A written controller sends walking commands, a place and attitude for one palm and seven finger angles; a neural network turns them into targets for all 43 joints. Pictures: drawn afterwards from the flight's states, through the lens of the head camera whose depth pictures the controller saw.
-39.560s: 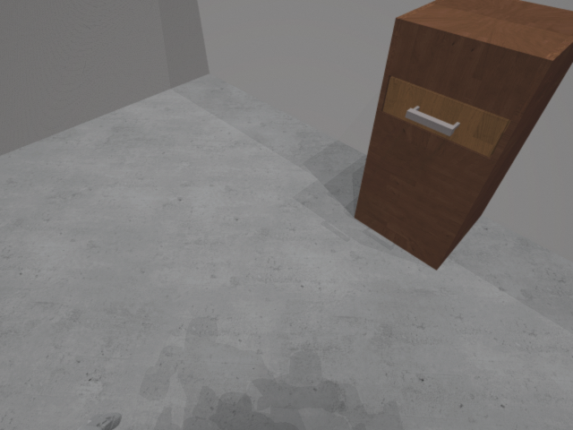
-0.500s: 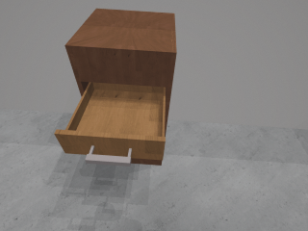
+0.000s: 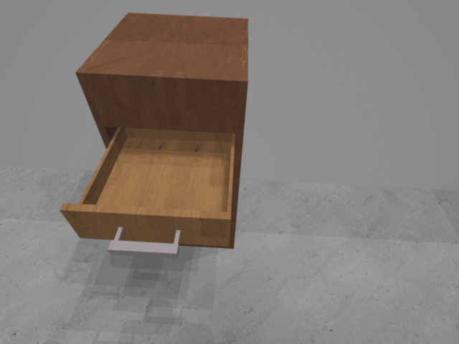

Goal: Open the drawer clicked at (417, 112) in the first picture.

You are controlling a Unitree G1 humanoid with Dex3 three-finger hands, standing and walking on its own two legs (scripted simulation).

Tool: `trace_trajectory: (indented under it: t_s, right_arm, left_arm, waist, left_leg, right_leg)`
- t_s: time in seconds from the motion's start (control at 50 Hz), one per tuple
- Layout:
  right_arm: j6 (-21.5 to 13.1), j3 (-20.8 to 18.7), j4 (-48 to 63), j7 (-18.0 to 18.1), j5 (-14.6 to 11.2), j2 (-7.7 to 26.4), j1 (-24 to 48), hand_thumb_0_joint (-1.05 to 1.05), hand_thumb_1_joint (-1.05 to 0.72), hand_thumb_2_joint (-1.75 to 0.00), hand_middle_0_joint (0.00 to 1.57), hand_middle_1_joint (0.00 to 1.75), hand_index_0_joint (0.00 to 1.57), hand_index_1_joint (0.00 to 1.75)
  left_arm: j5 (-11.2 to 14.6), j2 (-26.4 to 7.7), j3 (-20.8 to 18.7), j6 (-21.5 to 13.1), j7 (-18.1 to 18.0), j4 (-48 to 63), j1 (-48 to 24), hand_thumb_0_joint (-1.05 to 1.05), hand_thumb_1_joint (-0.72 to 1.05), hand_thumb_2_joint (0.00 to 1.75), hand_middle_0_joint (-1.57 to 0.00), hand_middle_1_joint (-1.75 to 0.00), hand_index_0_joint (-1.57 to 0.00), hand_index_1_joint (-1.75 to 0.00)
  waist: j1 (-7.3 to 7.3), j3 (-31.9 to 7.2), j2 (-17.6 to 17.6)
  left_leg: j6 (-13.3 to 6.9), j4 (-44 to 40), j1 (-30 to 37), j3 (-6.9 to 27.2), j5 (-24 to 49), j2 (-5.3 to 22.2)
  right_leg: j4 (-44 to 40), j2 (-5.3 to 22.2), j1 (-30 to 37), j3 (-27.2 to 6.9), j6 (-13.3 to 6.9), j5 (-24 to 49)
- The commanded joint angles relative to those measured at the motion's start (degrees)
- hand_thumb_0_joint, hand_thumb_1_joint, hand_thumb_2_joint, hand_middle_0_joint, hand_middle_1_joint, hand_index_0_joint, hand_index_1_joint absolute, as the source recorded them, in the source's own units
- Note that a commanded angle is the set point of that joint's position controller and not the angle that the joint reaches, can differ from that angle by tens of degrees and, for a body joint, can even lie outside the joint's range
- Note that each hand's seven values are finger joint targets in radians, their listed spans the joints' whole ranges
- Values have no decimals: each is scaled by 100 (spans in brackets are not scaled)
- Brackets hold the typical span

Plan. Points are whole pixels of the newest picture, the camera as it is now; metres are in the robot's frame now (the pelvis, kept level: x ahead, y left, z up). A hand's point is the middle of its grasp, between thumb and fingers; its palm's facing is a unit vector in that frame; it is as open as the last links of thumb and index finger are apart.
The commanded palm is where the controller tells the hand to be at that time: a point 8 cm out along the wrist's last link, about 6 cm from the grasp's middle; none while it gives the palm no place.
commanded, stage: look again from close up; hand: left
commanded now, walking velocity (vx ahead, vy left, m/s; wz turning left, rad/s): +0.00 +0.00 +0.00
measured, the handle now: (146, 240) +0.36 +0.22 -0.12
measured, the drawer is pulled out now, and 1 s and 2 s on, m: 0.30 0.30 0.30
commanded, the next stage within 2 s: raise the hand with hooked fingers in 0.08 s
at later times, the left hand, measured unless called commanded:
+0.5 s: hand (148, 292) +0.22 +0.16 -0.04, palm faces -0.06 -0.38 -0.92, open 8.1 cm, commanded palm +0.15 +0.20 -0.03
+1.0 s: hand (138, 271) +0.25 +0.18 -0.02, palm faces -0.06 -0.11 -0.99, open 11.0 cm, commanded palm +0.22 +0.19 +0.04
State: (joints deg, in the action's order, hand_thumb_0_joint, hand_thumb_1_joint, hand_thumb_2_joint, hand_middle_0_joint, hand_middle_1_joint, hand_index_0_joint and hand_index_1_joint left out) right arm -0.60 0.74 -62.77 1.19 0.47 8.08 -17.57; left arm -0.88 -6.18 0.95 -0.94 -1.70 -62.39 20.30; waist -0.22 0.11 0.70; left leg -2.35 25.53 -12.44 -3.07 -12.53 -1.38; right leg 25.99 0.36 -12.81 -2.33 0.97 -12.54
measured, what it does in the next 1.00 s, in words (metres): shifts its weight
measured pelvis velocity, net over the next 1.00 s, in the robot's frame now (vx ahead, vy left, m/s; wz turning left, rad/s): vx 0.02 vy -0.05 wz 0.00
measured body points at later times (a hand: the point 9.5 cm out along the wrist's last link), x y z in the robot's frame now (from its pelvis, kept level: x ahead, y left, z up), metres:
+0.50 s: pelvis +0.01 -0.02 -0.02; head +0.01 -0.06 +0.42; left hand +0.21 +0.18 +0.01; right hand +0.20 -0.28 -0.11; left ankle +0.01 +0.09 -0.74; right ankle +0.02 -0.13 -0.74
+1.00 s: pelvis +0.02 -0.05 -0.03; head +0.06 -0.09 +0.41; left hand +0.24 +0.19 +0.03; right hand +0.22 -0.24 -0.14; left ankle +0.01 +0.09 -0.74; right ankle +0.02 -0.13 -0.74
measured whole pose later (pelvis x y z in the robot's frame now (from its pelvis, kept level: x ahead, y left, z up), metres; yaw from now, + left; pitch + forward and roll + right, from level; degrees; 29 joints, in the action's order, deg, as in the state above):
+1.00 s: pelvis +0.02 -0.05 -0.03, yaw +0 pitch +9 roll +3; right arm 5.2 2.0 -32.1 -1.2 1.7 10.5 -7.8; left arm -56.3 -21.8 2.1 -1.9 -16.3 -1.3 17.5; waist -3.4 -6.0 -2.3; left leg 1.1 42.3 -28.9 -2.1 -21.8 0.7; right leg 46.7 -2.0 -31.4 -1.8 -3.1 -23.8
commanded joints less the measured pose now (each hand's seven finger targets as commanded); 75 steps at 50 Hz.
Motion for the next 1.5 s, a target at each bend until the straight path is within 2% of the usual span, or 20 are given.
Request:
trace_trajectory:
  t_s: [0.0, 0.14, 0.16, 0.18, 0.2, 0.24, 0.26, 0.32, 0.38, 0.44, 0.5, 0.58, 0.68, 0.74, 0.86, 0.94, 1.06, 1.16, 1.3, 1.48]
  right_arm:
    - [-131, -83, 135, 36, -17, 510, -307, 0, -90, -90, 20, 30, 20, 30]
    - [-108, -66, 27, 46, -14, 482, -285, 0, -90, -90, 20, 30, 20, 30]
    - [-160, -106, 454, 7, -50, 709, 357, 0, -90, -90, 20, 30, 20, 30]
    - [-942, -98, 2551, 290, -370, 1585, 249, 0, -90, -90, 20, 30, 20, 30]
    - [-1511, -74, 2213, 551, -338, 1126, 922, 0, -90, -90, 20, 30, 20, 30]
    - [-1753, -188, 1830, 576, -457, 845, 722, 0, -90, -90, 20, 30, 20, 30]
    - [-1812, -165, 2387, 511, -453, 1037, 845, 0, -90, -90, 20, 30, 20, 30]
    - [-1723, -262, 2841, 338, -69, 1302, 1055, 0, -90, -90, 20, 30, 20, 30]
    - [-1117, -484, 3457, 29, 206, 1318, 1302, 0, -90, -90, 20, 30, 20, 30]
    - [-328, -483, 3844, -292, 180, 1205, 1602, 0, -90, -90, 20, 30, 20, 30]
    - [-48, -416, 4153, -440, 198, 1065, 1896, 0, -90, -90, 20, 30, 20, 30]
    - [199, -480, 4314, -417, 382, 975, 1799, 0, -90, -90, 20, 30, 20, 30]
    - [202, -491, 4150, -248, 518, 995, 1706, 0, -90, -90, 20, 30, 20, 30]
    - [170, -472, 4059, -258, 539, 1008, 1804, 0, -90, -90, 20, 30, 20, 30]
    - [341, -340, 4164, -196, 86, 980, 1848, 0, -90, -90, 20, 30, 20, 30]
    - [224, -189, 4137, -137, 87, 973, 1876, 0, -90, -90, 20, 30, 20, 30]
    - [162, -405, 3969, -131, 302, 961, 1672, 0, -90, -90, 20, 30, 20, 30]
    - [199, -581, 3788, -184, 224, 1076, 1539, 0, -90, -90, 20, 30, 20, 30]
    - [319, -566, 3894, -129, -12, 1175, 1743, 0, -90, -90, 20, 30, 20, 30]
    - [452, -357, 3860, -48, -58, 1049, 1734, 0, -90, -90, 20, 30, 20, 30]
  left_arm:
    - [18, -532, -63, -100, -68, 119, 418, 0, 90, 90, -20, -30, -20, -30]
    - [25, -564, -54, -79, -72, 76, 344, 0, 90, 90, -20, -30, -20, -30]
    - [-59, -916, -119, -158, -282, -109, 575, 0, 90, 90, -20, -30, -20, -30]
    - [-664, -2511, 99, -1117, -314, 8813, -3953, 0, 88, 89, -20, -32, -20, -32]
    - [-832, -2159, -214, -623, -792, 7152, -1535, 0, 85, 88, -20, -33, -20, -33]
    - [-858, -517, 693, 360, -1126, 5544, 653, 0, 81, 86, -21, -36, -21, -36]
    - [-975, -603, 933, 315, -1123, 6978, -398, 0, 78, 85, -21, -37, -21, -37]
    - [-2637, -983, 939, 169, -1520, 6526, 52, 0, 71, 82, -21, -42, -21, -42]
    - [-4147, -885, 784, 216, -1778, 5576, 1791, 0, 64, 79, -22, -47, -22, -47]
    - [-5148, -1266, 303, -124, -1807, 5545, 2483, 0, 57, 76, -22, -51, -22, -51]
    - [-5734, -1784, -165, -562, -2061, 6230, 2085, 0, 50, 73, -23, -55, -23, -55]
    - [-6287, -2364, -672, -820, -2786, 7754, 606, 0, 41, 69, -24, -62, -24, -62]
    - [-6196, -2441, -520, -1048, -3118, 8426, -1007, 0, 29, 64, -24, -69, -24, -69]
    - [-6091, -2359, -400, -1189, -2952, 7845, -1163, 0, 22, 61, -25, -74, -25, -74]
    - [-5564, -2429, -320, -3, -1926, 6671, -31, 0, 8, 55, -26, -82, -26, -82]
    - [-5501, -2959, -789, -43, -1530, 7010, 87, 0, -1, 51, -27, -88, -27, -88]
    - [-5573, -2924, -1030, -694, -1930, 7893, -676, 0, -15, 45, -27, -98, -27, -98]
    - [-5550, -2681, -895, -620, -2228, 7380, -1101, 0, -27, 40, -28, -105, -28, -105]
    - [-5393, -2724, -304, 76, -1484, 7148, -1988, 0, -43, 33, -29, -115, -29, -115]
    - [-5503, -3251, -590, -9, -947, 6897, -3361, 0, -50, 30, -30, -120, -30, -120]
  waist:
    - [30, 210, 99]
    - [11, 455, 49]
    - [-204, 599, 33]
    - [432, -2291, -1420]
    - [-102, -1749, -2002]
    - [49, -621, -902]
    - [166, 40, -710]
    - [331, 279, 105]
    - [-241, 151, 1262]
    - [-697, -502, 1521]
    - [-884, -889, 1173]
    - [-758, -2155, -828]
    - [-70, -2030, -807]
    - [101, -1556, 23]
    - [-401, -1672, 747]
    - [-594, -1830, 637]
    - [-388, -1624, -283]
    - [-203, -1625, -266]
    - [-296, -1530, -26]
    - [-342, -1131, -388]
  left_leg:
    - [-11, -490, 72, 566, 436, 625]
    - [15, -532, 67, 541, 410, 635]
    - [230, 516, -296, 352, 507, 710]
    - [-10, -417, 1229, 276, 865, 164]
    - [66, -411, 1267, 267, 1014, 361]
    - [134, -493, 48, 364, -209, 425]
    - [108, -422, -361, 522, -583, 303]
    - [29, 266, -885, 629, -808, 122]
    - [151, 744, -1325, 341, -578, -13]
    - [228, 931, -1711, 109, 142, -53]
    - [205, 1210, -1989, 30, 389, -84]
    - [115, 1760, -1198, 100, 854, -143]
    - [17, 2604, -863, 326, 213, -101]
    - [-37, 2703, -1382, 397, -188, -93]
    - [5, 1623, -1819, 169, 60, -103]
    - [45, 1313, -1664, 141, 386, -112]
    - [1, 1234, -1039, 178, 704, -58]
    - [25, 1214, -817, 180, 682, -22]
    - [-9, 645, -447, 177, 667, 109]
    - [53, 112, 29, 260, 847, 163]
  right_leg:
    - [-449, 464, 5, -446, -296, 788]
    - [-540, 443, -14, -434, -302, 723]
    - [-508, 746, -109, -605, -229, 2028]
    - [161, 18, 379, -512, -369, 1097]
    - [531, -83, -35, 143, -483, 106]
    - [550, -116, -601, 453, -322, -509]
    - [420, -61, -783, 428, -303, -452]
    - [568, -187, -1712, 273, -393, -994]
    - [449, -222, -1856, 115, -453, -1668]
    - [875, -184, -1178, -245, -574, -108]
    - [1300, -127, -1120, -466, -562, 803]
    - [1761, -180, -1469, -805, -675, 1205]
    - [1560, -105, -2835, -989, -612, -15]
    - [1410, -64, -2814, -961, -491, -120]
    - [1066, -16, -669, -792, -289, 1032]
    - [1142, 119, 90, -854, -203, 2161]
    - [919, 58, -411, -597, -363, 1885]
    - [932, -17, -824, -258, -373, 1435]
    - [587, -17, -513, 13, -341, 797]
    - [188, -96, -390, 225, -394, 454]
